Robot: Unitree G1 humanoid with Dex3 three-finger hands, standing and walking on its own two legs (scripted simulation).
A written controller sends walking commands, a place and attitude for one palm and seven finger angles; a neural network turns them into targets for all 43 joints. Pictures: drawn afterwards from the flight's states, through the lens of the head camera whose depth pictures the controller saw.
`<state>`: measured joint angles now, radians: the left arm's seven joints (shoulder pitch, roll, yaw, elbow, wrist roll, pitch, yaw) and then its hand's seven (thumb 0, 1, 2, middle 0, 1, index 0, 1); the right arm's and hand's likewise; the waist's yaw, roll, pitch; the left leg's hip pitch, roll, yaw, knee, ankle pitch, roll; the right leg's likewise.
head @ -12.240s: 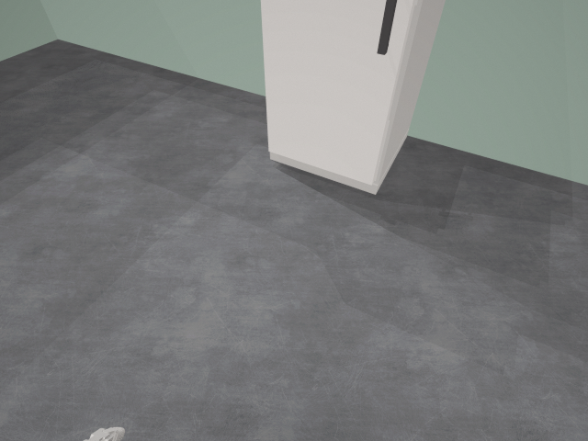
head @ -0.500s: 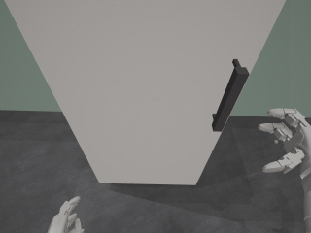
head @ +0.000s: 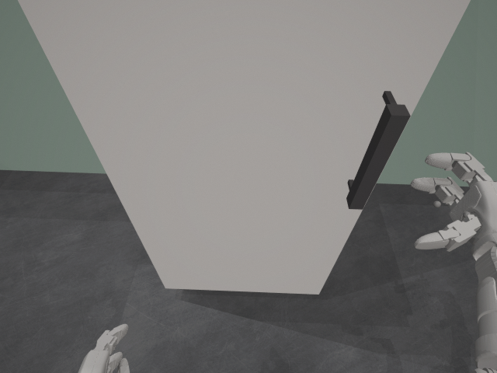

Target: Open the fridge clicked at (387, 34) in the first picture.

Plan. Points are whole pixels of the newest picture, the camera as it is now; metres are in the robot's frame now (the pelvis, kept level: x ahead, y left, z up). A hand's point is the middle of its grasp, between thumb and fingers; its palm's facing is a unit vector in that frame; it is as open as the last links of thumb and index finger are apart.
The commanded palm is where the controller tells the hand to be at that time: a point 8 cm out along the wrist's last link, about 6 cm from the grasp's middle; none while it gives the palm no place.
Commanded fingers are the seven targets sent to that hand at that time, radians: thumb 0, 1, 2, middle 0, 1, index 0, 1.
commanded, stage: move the hooked fingers beside the handle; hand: right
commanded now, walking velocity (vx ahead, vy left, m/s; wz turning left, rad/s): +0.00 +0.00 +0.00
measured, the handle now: (369, 155) +0.48 -0.17 +0.10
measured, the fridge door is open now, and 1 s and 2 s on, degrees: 0 0 0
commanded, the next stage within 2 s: feel for the door with the fingertips in 1.22 s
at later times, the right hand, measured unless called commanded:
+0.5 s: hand (417, 178) +0.42 -0.24 +0.11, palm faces -0.04 +1.00 -0.01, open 14.0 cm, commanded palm +0.39 -0.29 +0.11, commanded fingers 0.00 0.50 -0.30 0.30 1.20 0.30 1.20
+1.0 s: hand (422, 183) +0.42 -0.24 +0.11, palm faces -0.04 +1.00 -0.01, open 14.0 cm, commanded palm +0.39 -0.30 +0.11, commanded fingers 0.00 0.50 -0.30 0.30 1.20 0.30 1.20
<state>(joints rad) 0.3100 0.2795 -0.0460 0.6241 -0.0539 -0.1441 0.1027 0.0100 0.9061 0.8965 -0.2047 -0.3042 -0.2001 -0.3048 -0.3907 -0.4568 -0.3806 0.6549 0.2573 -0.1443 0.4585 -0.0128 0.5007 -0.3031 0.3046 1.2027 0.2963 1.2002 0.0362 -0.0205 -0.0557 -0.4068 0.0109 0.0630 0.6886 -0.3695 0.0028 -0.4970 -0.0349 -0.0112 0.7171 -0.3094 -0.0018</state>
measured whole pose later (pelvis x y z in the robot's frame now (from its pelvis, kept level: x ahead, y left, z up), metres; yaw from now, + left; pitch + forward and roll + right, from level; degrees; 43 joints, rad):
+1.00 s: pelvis +0.01 -0.01 -0.01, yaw +1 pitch +9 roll +2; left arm 0.34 0.27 -0.04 0.61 -0.05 -0.04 0.08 0.01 0.91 0.90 -0.20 -0.30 -0.20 -0.30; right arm -0.55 -0.50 -0.39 0.84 0.22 -0.21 0.43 -0.01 0.50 -0.30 0.30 1.20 0.30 1.20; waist 0.07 -0.01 -0.08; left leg -0.49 0.00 0.05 0.72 -0.38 0.00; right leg -0.58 -0.05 -0.02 0.77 -0.34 -0.01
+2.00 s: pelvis +0.00 +0.00 -0.01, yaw +1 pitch +9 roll +2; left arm 0.33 0.27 -0.04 0.62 -0.05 -0.03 0.07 0.01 0.91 0.90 -0.20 -0.30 -0.20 -0.30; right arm -0.62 -0.46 -0.34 0.89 0.21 -0.21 0.37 -0.01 0.50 -0.30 0.30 1.20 0.30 1.20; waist 0.08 -0.01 -0.07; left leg -0.50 0.00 0.05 0.74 -0.39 0.00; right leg -0.60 -0.05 -0.01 0.79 -0.34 -0.01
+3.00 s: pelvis +0.00 -0.01 -0.01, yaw +1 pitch +9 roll +2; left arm 0.34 0.26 -0.04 0.61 -0.05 -0.02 0.06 0.01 0.91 0.90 -0.20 -0.30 -0.20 -0.30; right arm -0.57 -0.39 -0.30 0.80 0.21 -0.21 0.31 -0.01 0.50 -0.30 0.30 1.20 0.30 1.20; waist 0.07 -0.02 -0.08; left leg -0.50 0.00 0.04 0.73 -0.39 0.00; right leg -0.59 -0.05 -0.02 0.78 -0.34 -0.01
